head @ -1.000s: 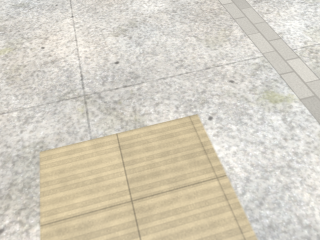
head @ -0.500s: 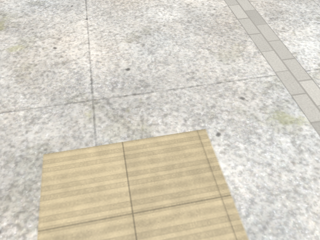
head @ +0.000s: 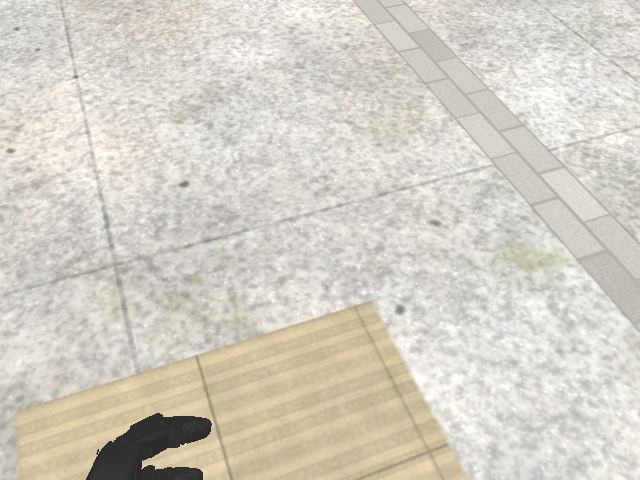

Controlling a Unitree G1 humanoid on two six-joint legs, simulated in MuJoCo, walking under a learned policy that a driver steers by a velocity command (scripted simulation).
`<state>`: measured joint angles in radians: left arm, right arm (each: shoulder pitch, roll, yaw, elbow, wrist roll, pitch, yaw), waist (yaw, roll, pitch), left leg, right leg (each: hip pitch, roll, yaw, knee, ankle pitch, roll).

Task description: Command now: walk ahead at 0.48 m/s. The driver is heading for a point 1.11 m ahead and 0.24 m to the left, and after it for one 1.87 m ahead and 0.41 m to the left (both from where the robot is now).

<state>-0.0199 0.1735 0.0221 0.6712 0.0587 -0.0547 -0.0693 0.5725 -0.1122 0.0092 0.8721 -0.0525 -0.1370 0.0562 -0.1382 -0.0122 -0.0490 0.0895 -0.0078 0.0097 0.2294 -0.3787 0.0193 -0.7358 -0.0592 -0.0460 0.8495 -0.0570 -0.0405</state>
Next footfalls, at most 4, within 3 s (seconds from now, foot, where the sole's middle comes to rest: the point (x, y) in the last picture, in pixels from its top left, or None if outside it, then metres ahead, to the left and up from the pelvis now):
0.10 right None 0.22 -0.12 -0.77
0.58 left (238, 470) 0.56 0.11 -0.77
1.10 right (335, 352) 0.81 -0.13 -0.77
1.62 left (194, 297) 1.01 0.20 -0.77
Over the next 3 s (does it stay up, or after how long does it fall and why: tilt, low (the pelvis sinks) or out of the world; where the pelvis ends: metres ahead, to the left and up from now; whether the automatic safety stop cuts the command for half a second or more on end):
stays up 1.12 0.14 0.01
